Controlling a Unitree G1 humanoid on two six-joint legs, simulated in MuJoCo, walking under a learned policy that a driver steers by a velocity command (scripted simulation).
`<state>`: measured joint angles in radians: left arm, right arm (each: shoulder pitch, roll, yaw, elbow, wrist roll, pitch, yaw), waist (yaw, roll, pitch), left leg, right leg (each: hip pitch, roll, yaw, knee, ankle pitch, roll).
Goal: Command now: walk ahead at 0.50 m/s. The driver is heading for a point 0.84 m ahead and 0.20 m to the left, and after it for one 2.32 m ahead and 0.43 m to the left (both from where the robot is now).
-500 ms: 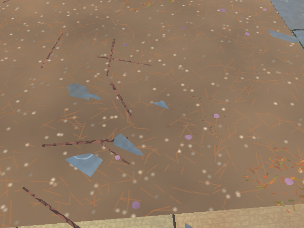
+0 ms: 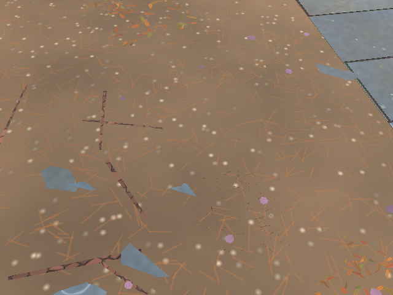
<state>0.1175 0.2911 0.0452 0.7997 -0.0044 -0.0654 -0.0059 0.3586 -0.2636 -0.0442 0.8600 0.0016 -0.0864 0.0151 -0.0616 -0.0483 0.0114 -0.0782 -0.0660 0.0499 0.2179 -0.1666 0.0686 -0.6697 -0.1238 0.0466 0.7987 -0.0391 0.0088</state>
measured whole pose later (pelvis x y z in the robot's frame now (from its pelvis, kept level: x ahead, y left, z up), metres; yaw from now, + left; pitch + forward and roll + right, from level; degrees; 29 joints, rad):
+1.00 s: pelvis +0.21 +0.00 +0.00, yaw +24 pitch +2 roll -2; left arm 0.04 0.31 0.09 0.88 -0.01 0.01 0.03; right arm 0.18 -0.30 -0.08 0.67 0.00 0.02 -0.04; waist -0.01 -0.01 0.04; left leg -0.29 -0.05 -0.12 0.44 -0.19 0.05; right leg -0.46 0.01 0.07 0.82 -0.34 0.08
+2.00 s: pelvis +0.44 +0.02 -0.01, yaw +28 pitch +0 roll +0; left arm 0.20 0.28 0.04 0.91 0.01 -0.09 -0.04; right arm 0.30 -0.30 -0.06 0.82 0.03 -0.08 -0.02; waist 0.01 0.04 0.04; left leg -0.45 0.07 -0.03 1.13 -0.32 0.04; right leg -0.26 0.04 -0.06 0.44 -0.19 -0.07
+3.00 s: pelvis +0.95 +0.25 -0.03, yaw +10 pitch +1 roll +1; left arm 0.13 0.30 0.08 0.73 -0.02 -0.04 -0.04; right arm 0.24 -0.29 -0.06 0.85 0.02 -0.08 -0.01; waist -0.01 0.00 0.08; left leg -0.22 0.05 0.04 1.12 -0.49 -0.01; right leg -0.47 0.05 -0.04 0.64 -0.19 -0.10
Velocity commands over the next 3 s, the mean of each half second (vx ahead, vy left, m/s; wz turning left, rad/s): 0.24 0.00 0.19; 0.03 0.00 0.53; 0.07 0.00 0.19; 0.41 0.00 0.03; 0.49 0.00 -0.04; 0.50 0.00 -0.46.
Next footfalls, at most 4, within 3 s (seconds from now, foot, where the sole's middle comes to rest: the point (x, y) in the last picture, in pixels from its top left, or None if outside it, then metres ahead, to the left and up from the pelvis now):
0.20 right None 0.30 -0.15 -0.79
0.66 left None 0.23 0.10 -0.79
1.14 right None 0.32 -0.12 -0.79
1.44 left None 0.17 0.10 -0.79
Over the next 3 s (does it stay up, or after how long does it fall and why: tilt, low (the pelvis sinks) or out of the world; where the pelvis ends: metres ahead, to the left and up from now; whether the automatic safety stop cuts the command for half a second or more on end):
stays up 0.95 0.25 -0.03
